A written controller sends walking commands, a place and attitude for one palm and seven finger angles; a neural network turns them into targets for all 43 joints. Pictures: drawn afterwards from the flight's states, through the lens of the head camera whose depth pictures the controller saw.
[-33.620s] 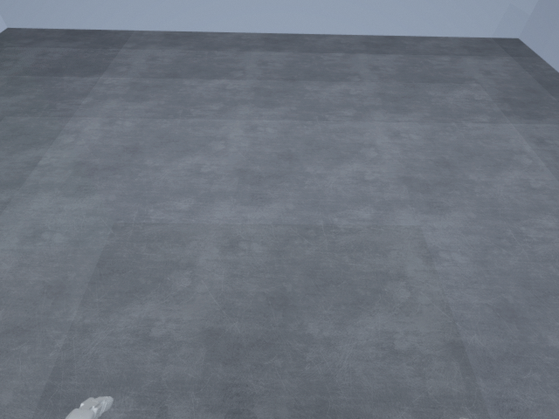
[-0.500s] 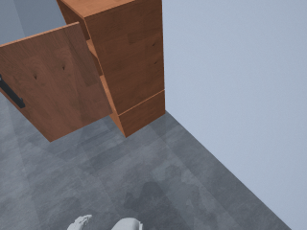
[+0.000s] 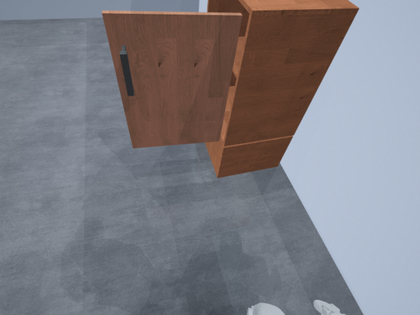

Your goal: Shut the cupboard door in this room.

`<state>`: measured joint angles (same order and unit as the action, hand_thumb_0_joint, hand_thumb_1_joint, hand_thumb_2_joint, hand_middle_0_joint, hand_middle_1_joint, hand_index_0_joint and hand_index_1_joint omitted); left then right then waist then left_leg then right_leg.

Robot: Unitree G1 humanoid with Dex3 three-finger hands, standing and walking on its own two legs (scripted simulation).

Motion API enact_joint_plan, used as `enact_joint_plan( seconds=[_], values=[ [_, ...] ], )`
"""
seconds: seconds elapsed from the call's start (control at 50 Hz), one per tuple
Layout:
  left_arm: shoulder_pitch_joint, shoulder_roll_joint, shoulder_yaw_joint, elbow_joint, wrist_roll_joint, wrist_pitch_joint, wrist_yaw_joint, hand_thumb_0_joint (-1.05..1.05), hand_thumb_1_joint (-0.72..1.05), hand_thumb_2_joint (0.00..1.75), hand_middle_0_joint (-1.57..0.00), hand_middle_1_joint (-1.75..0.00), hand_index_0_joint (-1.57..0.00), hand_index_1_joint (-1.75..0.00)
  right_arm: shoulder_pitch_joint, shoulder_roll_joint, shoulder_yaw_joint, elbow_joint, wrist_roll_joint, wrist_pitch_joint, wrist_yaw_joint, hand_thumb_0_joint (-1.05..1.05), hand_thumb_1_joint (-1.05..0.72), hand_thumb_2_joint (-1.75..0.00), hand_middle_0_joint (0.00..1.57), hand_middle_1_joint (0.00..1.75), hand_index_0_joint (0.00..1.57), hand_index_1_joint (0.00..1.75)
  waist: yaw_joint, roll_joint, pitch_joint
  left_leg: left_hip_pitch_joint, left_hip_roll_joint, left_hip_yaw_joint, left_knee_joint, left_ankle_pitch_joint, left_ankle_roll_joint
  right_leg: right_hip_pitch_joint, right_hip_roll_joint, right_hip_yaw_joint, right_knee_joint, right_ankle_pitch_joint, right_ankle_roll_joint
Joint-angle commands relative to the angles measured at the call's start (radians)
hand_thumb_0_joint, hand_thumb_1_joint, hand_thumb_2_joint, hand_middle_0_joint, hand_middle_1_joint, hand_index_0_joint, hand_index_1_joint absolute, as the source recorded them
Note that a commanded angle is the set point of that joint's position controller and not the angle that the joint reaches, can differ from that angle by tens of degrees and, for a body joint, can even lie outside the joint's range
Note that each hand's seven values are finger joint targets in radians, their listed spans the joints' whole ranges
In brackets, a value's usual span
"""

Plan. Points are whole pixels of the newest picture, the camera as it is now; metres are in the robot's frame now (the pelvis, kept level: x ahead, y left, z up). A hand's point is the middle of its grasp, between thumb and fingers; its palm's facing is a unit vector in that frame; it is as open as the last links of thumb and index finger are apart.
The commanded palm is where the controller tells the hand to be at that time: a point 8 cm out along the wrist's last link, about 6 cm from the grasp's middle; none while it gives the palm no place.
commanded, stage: turn to face it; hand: left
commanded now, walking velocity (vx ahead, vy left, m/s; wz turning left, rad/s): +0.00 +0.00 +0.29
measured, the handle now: (127, 71) +0.79 +0.35 -0.04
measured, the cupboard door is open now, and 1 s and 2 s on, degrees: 85 85 85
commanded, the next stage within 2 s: take the last steps up to it in 0.24 s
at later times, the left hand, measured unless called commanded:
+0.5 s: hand out of the picture +0.05 +0.16 -0.16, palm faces +0.11 -0.96 -0.24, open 7.4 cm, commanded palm none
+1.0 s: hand out of the picture -0.10 +0.14 -0.17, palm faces +0.34 -0.93 -0.15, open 7.4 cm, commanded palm none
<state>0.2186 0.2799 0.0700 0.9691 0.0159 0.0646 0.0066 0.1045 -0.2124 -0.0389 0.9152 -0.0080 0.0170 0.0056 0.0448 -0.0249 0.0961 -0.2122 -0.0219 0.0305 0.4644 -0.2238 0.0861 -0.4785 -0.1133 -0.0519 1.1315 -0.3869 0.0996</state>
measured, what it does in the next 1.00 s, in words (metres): steps on the spot: right foot, then left foot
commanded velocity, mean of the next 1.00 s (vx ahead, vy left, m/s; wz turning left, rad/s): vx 0.20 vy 0.01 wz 0.12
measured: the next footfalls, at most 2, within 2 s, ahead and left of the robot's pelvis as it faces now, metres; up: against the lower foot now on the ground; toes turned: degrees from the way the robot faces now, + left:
right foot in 0.46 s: +0.00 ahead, -0.15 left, +0.00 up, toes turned +4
left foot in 0.96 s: +0.12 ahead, +0.16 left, +0.00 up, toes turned +19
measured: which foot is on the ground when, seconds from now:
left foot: down 0.00-0.46, up 0.48-0.94, down 0.96-1.00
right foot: up 0.00-0.44, down 0.46-0.96, up 0.98-1.00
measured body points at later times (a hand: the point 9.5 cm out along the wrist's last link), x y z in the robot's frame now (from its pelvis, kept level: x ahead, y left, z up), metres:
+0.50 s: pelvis -0.03 -0.04 -0.01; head -0.02 -0.06 +0.44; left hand +0.04 +0.21 -0.14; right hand -0.03 -0.28 -0.17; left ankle +0.01 +0.06 -0.74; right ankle -0.04 -0.15 -0.75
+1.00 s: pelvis +0.07 +0.04 -0.02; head +0.11 +0.05 +0.43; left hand -0.11 +0.19 -0.16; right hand +0.23 -0.17 -0.16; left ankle +0.08 +0.15 -0.75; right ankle -0.03 -0.14 -0.72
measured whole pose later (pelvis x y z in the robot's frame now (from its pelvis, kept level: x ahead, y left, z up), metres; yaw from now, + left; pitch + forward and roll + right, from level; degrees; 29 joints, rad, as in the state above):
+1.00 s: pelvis +0.07 +0.04 -0.02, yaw +11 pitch +0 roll +1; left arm 0.51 0.12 0.03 1.18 0.02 -0.02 0.01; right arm 0.11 -0.18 -0.06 1.01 -0.02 -0.06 0.01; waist 0.08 -0.03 0.08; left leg -0.34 0.04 0.13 0.60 -0.26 0.03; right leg -0.14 -0.14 -0.08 0.75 -0.50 0.04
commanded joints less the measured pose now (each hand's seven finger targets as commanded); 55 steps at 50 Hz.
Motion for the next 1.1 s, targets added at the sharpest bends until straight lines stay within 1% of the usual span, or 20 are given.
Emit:
enact_joint_plan(
  seconds=[0.0, 0.28, 0.34, 0.4, 0.42, 0.44, 0.46, 0.48, 0.52, 0.56, 0.6, 0.74, 0.84, 0.88, 0.9, 0.92, 0.94, 0.96, 1.02, 1.08],
  values=[
    [0.009, 0.071, 0.013, -0.057, 0.001, -0.022, 0.01, 0.0, 0.9, 0.9, -0.2, -0.3, -0.2, -0.3, 0.09, -0.184, -0.049, -0.031, -0.001, -0.015, -0.02, 0.0, -0.9, -0.9, 0.2, 0.3, 0.2, 0.3, -0.051, 0.129, -0.107, 0.125, 0.244, -0.239, -0.183, 0.351, 0.041, -0.071, -0.006, 0.043, 0.009, 0.061, 0.013],
    [-0.107, 0.009, -0.007, -0.074, -0.008, -0.03, 0.021, 0.0, 0.9, 0.9, -0.2, -0.3, -0.2, -0.3, 0.203, -0.146, -0.053, 0.051, -0.015, -0.011, -0.03, 0.0, -0.9, -0.9, 0.2, 0.3, 0.2, 0.3, -0.086, 0.136, -0.118, 0.093, 0.255, -0.428, -0.207, 0.167, 0.102, 0.042, 0.047, 0.058, -0.287, -0.073, -0.024],
    [-0.062, -0.012, -0.014, -0.049, -0.012, -0.038, 0.023, 0.0, 0.9, 0.9, -0.2, -0.3, -0.2, -0.3, 0.2, -0.138, -0.05, 0.069, -0.016, -0.011, -0.029, 0.0, -0.9, -0.9, 0.2, 0.3, 0.2, 0.3, -0.07, 0.137, -0.147, 0.049, 0.231, -0.423, -0.205, 0.106, 0.088, 0.158, 0.073, 0.042, -0.427, -0.053, -0.044],
    [0.042, -0.019, -0.015, -0.008, -0.008, -0.053, 0.017, 0.0, 0.9, 0.9, -0.2, -0.3, -0.2, -0.3, 0.188, -0.121, -0.048, 0.082, -0.013, -0.011, -0.025, 0.0, -0.9, -0.9, 0.2, 0.3, 0.2, 0.3, -0.028, 0.122, -0.148, -0.097, 0.165, -0.382, -0.215, -0.191, 0.034, 0.39, 0.094, -0.003, -0.69, 0.046, -0.065],
    [0.093, 0.003, -0.012, 0.015, -0.003, -0.06, 0.018, 0.0, 0.9, 0.9, -0.2, -0.3, -0.2, -0.3, 0.186, -0.098, -0.046, 0.087, -0.01, -0.009, -0.021, 0.0, -0.9, -0.9, 0.2, 0.3, 0.2, 0.3, -0.01, 0.07, -0.123, -0.224, 0.111, -0.325, -0.156, -0.293, -0.01, 0.52, 0.055, 0.035, -0.796, 0.033, -0.082],
    [0.143, 0.065, 0.002, 0.02, 0.013, -0.066, 0.025, 0.0, 0.9, 0.9, -0.2, -0.3, -0.2, -0.3, 0.183, -0.041, -0.04, 0.074, -0.003, -0.008, -0.017, 0.0, -0.9, -0.9, 0.2, 0.3, 0.2, 0.3, 0.01, -0.135, -0.094, -0.412, 0.001, -0.193, 0.09, -0.341, -0.066, 0.585, -0.131, 0.283, -0.925, -0.223, -0.151],
    [0.141, 0.126, 0.012, 0.004, 0.014, -0.06, 0.027, 0.0, 0.9, 0.9, -0.2, -0.3, -0.2, -0.3, 0.143, -0.04, -0.04, 0.039, -0.01, -0.006, -0.015, 0.0, -0.9, -0.9, 0.2, 0.3, 0.2, 0.3, 0.027, -0.273, 0.003, -0.502, -0.061, -0.073, 0.317, -0.314, -0.099, 0.45, -0.335, 0.512, -1.07, -0.427, -0.234],
    [0.091, 0.111, 0.007, -0.017, 0.002, -0.059, 0.03, 0.0, 0.9, 0.9, -0.2, -0.3, -0.2, -0.3, 0.127, -0.093, -0.06, 0.034, -0.024, 0.002, -0.006, 0.0, -0.9, -0.9, 0.2, 0.3, 0.2, 0.3, -0.001, -0.141, 0.064, -0.464, -0.012, -0.103, 0.458, -0.261, -0.091, 0.281, -0.356, 0.481, -1.097, -0.42, -0.248],
    [0.023, 0.052, -0.004, -0.015, -0.006, -0.089, 0.026, 0.0, 0.9, 0.9, -0.2, -0.3, -0.2, -0.3, 0.197, -0.072, -0.061, 0.087, -0.027, 0.011, 0.007, 0.0, -0.9, -0.9, 0.2, 0.3, 0.2, 0.3, -0.06, -0.13, 0.085, -0.409, 0.023, -0.087, 0.561, -0.109, -0.097, 0.224, -0.23, 0.351, -1.082, -0.32, -0.189],
    [0.058, 0.002, -0.018, 0.007, -0.008, -0.109, 0.021, 0.0, 0.9, 0.9, -0.2, -0.3, -0.2, -0.3, 0.237, -0.047, -0.06, 0.103, -0.024, 0.005, 0.016, 0.0, -0.9, -0.9, 0.2, 0.3, 0.2, 0.3, -0.071, -0.099, 0.067, -0.398, 0.041, -0.057, 0.607, -0.017, -0.109, 0.258, -0.157, 0.2, -1.036, -0.128, -0.156],
    [0.122, -0.015, -0.02, 0.033, -0.005, -0.123, 0.018, 0.0, 0.9, 0.9, -0.2, -0.3, -0.2, -0.3, 0.223, -0.032, -0.058, 0.1, -0.023, 0.0, 0.016, 0.0, -0.9, -0.9, 0.2, 0.3, 0.2, 0.3, -0.052, -0.112, 0.065, -0.43, 0.057, -0.044, 0.632, 0.031, -0.122, 0.313, -0.149, 0.153, -1.021, -0.039, -0.155],
    [0.283, -0.017, -0.017, 0.107, 0.01, -0.144, 0.019, 0.0, 0.9, 0.9, -0.2, -0.3, -0.2, -0.3, 0.049, -0.024, -0.043, 0.046, -0.021, -0.018, 0.023, 0.0, -0.9, -0.9, 0.2, 0.3, 0.2, 0.3, 0.007, -0.115, 0.073, -0.495, 0.12, -0.014, 0.461, 0.009, -0.131, 0.444, -0.205, 0.158, -0.996, 0.104, -0.218],
    [0.321, 0.009, -0.013, 0.145, 0.016, -0.136, 0.019, 0.0, 0.9, 0.9, -0.2, -0.3, -0.2, -0.3, -0.034, 0.016, -0.017, 0.029, -0.012, -0.044, 0.03, 0.0, -0.9, -0.9, 0.2, 0.3, 0.2, 0.3, 0.029, -0.167, 0.051, -0.274, 0.072, 0.081, 0.186, -0.064, -0.104, 0.41, -0.189, 0.074, -0.894, 0.364, -0.212],
    [0.298, 0.017, -0.01, 0.15, 0.01, -0.131, 0.017, 0.0, 0.9, 0.9, -0.2, -0.3, -0.2, -0.3, 0.055, 0.003, -0.019, 0.06, -0.013, -0.057, 0.021, 0.0, -0.9, -0.9, 0.2, 0.3, 0.2, 0.3, -0.023, -0.15, -0.008, -0.067, 0.026, 0.132, 0.063, -0.012, -0.092, 0.357, -0.15, 0.023, -0.778, 0.458, -0.186],
    [0.284, 0.011, -0.012, 0.149, 0.005, -0.129, 0.016, 0.0, 0.9, 0.9, -0.2, -0.3, -0.2, -0.3, 0.163, -0.028, -0.024, 0.098, -0.015, -0.067, 0.011, 0.0, -0.9, -0.9, 0.2, 0.3, 0.2, 0.3, -0.075, -0.101, -0.065, 0.123, 0.018, 0.134, -0.009, 0.036, -0.083, 0.292, -0.114, -0.018, -0.627, 0.528, -0.163],
    [0.303, -0.022, -0.019, 0.141, -0.002, -0.128, 0.011, 0.0, 0.9, 0.9, -0.2, -0.3, -0.2, -0.3, 0.302, -0.108, -0.045, 0.138, -0.017, -0.075, -0.004, 0.0, -0.9, -0.9, 0.2, 0.3, 0.2, 0.3, -0.129, 0.041, -0.194, 0.394, 0.146, 0.006, -0.003, 0.08, -0.043, 0.147, -0.066, -0.063, -0.411, 0.416, -0.123],
    [0.293, -0.079, -0.033, 0.114, -0.011, -0.131, 0.004, 0.0, 0.9, 0.9, -0.2, -0.3, -0.2, -0.3, 0.437, -0.217, -0.074, 0.166, -0.02, -0.081, -0.016, 0.0, -0.9, -0.9, 0.2, 0.3, 0.2, 0.3, -0.175, 0.274, -0.295, 0.565, 0.423, -0.363, -0.054, 0.186, 0.065, -0.087, 0.055, -0.109, -0.135, -0.112, -0.078],
    [0.221, -0.069, -0.031, 0.084, -0.005, -0.126, 0.008, 0.0, 0.9, 0.9, -0.2, -0.3, -0.2, -0.3, 0.471, -0.245, -0.078, 0.175, -0.009, -0.068, -0.022, 0.0, -0.9, -0.9, 0.2, 0.3, 0.2, 0.3, -0.185, 0.245, -0.274, 0.517, 0.487, -0.402, -0.125, 0.212, 0.118, -0.148, 0.039, -0.018, 0.024, -0.213, -0.097],
    [0.127, -0.073, -0.018, 0.097, 0.001, -0.116, -0.003, 0.0, 0.9, 0.9, -0.2, -0.3, -0.2, -0.3, 0.265, -0.109, -0.049, 0.142, -0.012, -0.081, -0.027, 0.0, -0.9, -0.9, 0.2, 0.3, 0.2, 0.3, -0.111, 0.132, -0.029, 0.186, 0.413, -0.238, -0.208, 0.203, 0.104, -0.162, -0.046, 0.032, 0.109, -0.031, -0.096],
    [0.173, -0.106, -0.017, 0.105, 0.008, -0.094, -0.014, 0.0, 0.9, 0.9, -0.2, -0.3, -0.2, -0.3, 0.222, -0.058, -0.033, 0.14, -0.013, -0.101, -0.027, 0.0, -0.9, -0.9, 0.2, 0.3, 0.2, 0.3, -0.047, 0.117, -0.012, 0.074, 0.34, -0.079, -0.252, 0.227, 0.055, -0.08, -0.043, 0.011, 0.026, 0.06, -0.078]
  ],
)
